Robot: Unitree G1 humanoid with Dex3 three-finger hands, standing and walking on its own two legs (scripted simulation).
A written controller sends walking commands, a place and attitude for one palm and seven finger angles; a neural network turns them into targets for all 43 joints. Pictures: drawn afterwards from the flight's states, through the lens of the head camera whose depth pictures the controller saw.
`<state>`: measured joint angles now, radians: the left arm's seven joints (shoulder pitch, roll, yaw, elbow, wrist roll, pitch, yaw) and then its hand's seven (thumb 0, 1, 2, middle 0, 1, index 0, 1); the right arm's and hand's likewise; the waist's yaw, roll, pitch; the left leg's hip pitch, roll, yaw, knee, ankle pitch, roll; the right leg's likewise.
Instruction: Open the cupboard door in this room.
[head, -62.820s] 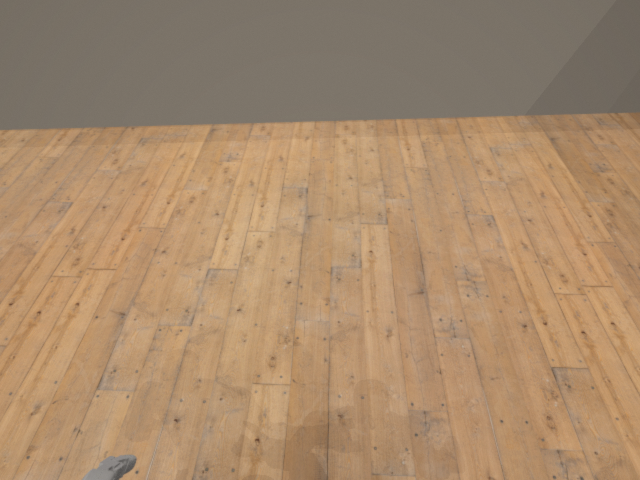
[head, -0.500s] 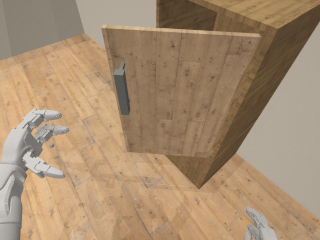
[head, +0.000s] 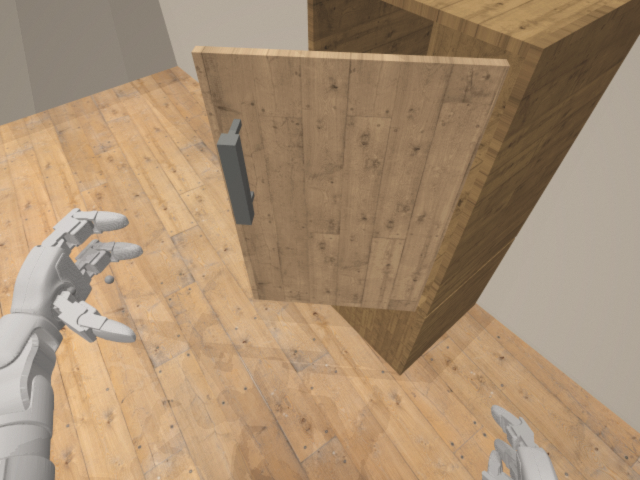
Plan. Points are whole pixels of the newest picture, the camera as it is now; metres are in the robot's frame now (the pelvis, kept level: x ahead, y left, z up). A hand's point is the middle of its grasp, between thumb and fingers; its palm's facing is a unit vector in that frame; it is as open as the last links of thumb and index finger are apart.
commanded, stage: move the hooked fingers beside the handle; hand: left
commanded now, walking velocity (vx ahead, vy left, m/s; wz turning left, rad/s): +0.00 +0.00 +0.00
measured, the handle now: (240, 173) +0.52 +0.16 +0.08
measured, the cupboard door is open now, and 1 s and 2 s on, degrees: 45 45 45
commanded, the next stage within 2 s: none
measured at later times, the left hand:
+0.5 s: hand (143, 239) +0.37 +0.26 +0.09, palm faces +0.01 -1.00 -0.01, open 14.0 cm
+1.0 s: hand (165, 217) +0.41 +0.24 +0.09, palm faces -0.02 -1.00 +0.01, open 14.0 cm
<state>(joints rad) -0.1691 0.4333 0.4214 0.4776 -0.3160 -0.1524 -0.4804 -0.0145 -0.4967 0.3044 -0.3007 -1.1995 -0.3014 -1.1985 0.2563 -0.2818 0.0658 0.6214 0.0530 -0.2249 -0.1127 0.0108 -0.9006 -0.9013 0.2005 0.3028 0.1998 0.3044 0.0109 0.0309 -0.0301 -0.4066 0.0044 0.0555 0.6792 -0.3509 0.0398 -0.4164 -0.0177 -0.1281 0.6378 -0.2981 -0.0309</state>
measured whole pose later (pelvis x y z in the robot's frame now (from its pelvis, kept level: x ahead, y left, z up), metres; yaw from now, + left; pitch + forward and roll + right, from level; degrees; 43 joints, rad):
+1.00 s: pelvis +0.01 +0.02 +0.00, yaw -2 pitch +9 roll -1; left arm -0.52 0.44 0.38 0.82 -0.24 -0.27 -0.39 -0.01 -0.50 0.30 -0.30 -1.20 -0.30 -1.20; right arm 0.33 -0.28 0.05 0.64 0.04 -0.09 -0.08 0.01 -0.90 -0.90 0.20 0.30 0.20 0.30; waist -0.05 0.01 -0.06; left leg -0.51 0.00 0.08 0.72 -0.37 0.06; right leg -0.53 -0.02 -0.10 0.67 -0.30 -0.01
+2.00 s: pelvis +0.01 +0.01 -0.01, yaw -2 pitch +13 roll -2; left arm -0.73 0.50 0.40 1.08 -0.17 -0.31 -0.35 -0.01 -0.50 0.30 -0.30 -1.20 -0.30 -1.20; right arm 0.33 -0.28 0.05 0.62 0.03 0.01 -0.05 0.00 -0.90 -0.90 0.20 0.30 0.20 0.30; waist -0.10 0.01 -0.08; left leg -0.62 0.02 0.08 0.78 -0.39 0.05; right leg -0.64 0.00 -0.10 0.72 -0.32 -0.02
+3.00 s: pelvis +0.00 +0.01 -0.01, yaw -2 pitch +12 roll -1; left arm -0.69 0.35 0.28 0.97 -0.17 -0.32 -0.22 -0.01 -0.50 0.30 -0.30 -1.20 -0.30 -1.20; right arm 0.34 -0.27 0.03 0.64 0.03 0.00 -0.03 0.01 -0.90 -0.90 0.20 0.30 0.20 0.30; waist -0.08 0.02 -0.09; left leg -0.59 0.01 0.08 0.78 -0.40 0.06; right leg -0.61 -0.01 -0.09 0.73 -0.32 -0.02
